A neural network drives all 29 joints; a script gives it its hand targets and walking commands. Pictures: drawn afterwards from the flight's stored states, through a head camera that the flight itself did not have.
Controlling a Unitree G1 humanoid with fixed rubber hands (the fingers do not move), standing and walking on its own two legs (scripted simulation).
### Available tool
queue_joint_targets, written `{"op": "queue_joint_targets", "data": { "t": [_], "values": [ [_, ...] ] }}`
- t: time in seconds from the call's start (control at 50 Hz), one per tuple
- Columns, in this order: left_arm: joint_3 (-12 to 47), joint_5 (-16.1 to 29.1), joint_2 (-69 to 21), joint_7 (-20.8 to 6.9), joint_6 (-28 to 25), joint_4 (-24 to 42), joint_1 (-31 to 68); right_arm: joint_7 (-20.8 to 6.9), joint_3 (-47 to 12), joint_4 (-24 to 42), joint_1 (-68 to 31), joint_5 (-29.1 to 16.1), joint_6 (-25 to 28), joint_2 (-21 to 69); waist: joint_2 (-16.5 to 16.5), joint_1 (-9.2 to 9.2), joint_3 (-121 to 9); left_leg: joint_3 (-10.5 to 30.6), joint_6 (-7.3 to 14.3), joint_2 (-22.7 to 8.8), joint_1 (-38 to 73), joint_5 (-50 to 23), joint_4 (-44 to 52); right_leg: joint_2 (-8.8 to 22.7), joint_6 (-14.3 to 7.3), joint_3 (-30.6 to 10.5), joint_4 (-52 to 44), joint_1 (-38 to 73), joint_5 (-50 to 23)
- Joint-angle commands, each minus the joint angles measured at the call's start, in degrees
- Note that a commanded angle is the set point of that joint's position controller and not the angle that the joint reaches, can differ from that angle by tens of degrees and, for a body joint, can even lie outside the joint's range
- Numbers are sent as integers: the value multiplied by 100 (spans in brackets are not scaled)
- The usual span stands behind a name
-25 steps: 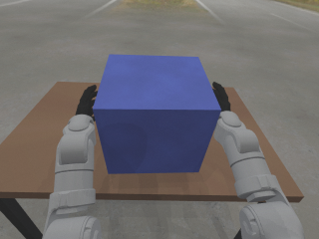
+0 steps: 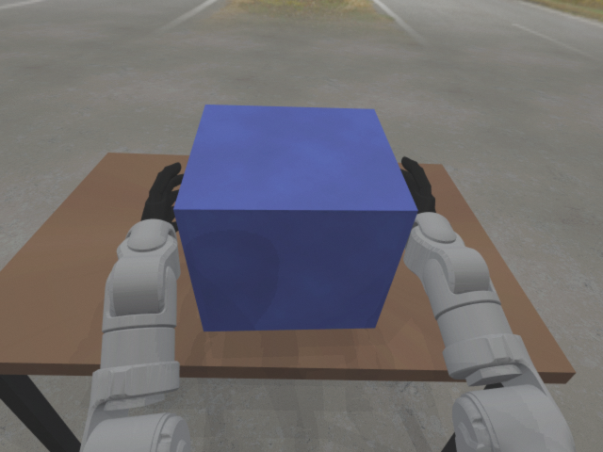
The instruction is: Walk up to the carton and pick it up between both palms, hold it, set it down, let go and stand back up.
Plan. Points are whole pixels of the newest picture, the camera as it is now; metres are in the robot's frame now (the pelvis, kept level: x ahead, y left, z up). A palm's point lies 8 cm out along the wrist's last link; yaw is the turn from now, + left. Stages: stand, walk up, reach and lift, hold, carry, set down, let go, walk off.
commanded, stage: hold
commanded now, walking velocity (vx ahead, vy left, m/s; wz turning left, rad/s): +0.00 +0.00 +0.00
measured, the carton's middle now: (291, 217) +0.39 +0.01 +0.17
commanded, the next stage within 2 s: none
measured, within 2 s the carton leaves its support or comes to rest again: neither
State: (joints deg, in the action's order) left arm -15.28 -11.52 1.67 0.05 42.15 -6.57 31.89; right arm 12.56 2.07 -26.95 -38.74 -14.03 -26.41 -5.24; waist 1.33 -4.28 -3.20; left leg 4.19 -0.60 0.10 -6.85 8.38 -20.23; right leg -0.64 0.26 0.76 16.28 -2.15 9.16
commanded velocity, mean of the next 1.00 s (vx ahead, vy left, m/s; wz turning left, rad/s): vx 0.00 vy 0.00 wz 0.00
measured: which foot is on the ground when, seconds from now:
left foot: down 0.00-1.00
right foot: down 0.00-1.00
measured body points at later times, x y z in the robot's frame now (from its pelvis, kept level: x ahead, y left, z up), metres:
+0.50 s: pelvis +0.00 +0.00 +0.00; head -0.06 +0.02 +0.45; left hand +0.37 +0.17 +0.19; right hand +0.37 -0.16 +0.20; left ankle +0.04 +0.12 -0.75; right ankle +0.00 -0.12 -0.75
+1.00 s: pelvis +0.01 +0.00 +0.00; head -0.06 +0.02 +0.45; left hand +0.37 +0.17 +0.20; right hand +0.37 -0.16 +0.20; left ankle +0.04 +0.12 -0.75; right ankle +0.00 -0.12 -0.75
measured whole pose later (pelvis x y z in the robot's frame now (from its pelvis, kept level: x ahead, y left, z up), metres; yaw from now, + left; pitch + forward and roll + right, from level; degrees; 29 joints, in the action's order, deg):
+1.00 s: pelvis +0.01 +0.00 +0.00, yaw +0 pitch -5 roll -1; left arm -15.4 -11.4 1.2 0.2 42.2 -5.3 30.6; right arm 13.0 1.2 -26.1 -38.0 -14.7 -26.7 -5.6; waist 1.2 -4.4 -3.6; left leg 4.2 -0.5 0.2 -5.8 8.9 -20.3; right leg -0.6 0.3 0.8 16.1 -1.0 9.6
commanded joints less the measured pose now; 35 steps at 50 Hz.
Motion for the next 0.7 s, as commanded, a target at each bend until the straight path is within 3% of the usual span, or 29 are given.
{"op": "queue_joint_targets", "data": {
  "t": [0.0,0.16,0.28,0.34,0.4,0.58,0.68],
  "values": [
    [3022,1063,-3213,-798,-532,1230,4805,-838,-2327,2196,-4634,-725,372,3409,-362,1,-2622,-295,-173,274,1168,-1518,80,-314,250,190,-166,260,-1134],
    [3075,1106,-3189,-815,-557,1410,4822,-823,-2399,2290,-4561,-760,368,3462,-341,-13,-2742,-299,-174,283,1189,-1694,41,-327,268,169,-108,383,-1401],
    [2864,984,-3154,-884,-519,1048,4890,-855,-2208,1923,-4624,-605,346,3511,-231,8,-2347,-347,-61,285,935,-1055,245,-259,265,159,-212,246,-880],
    [2870,976,-3185,-907,-520,979,5021,-884,-2126,1751,-4688,-566,349,3525,-366,-22,-2264,-362,-75,272,809,-882,303,-242,212,144,-226,272,-660],
    [2969,1051,-3286,-868,-557,1040,5141,-893,-2120,1810,-4787,-598,386,3548,-431,-75,-2488,-336,-127,259,955,-1082,225,-274,216,166,-198,226,-752],
    [3052,1162,-3321,-765,-655,1152,5128,-898,-2261,2070,-4876,-690,488,3589,-418,-7,-2989,-291,-123,269,1171,-1416,58,-302,241,185,-136,245,-1006],
    [2882,1022,-3185,-788,-606,1004,4967,-875,-2242,1798,-4664,-658,400,3512,-323,23,-2620,-309,-101,272,1070,-1304,146,-289,251,175,-181,243,-927]
  ]
}}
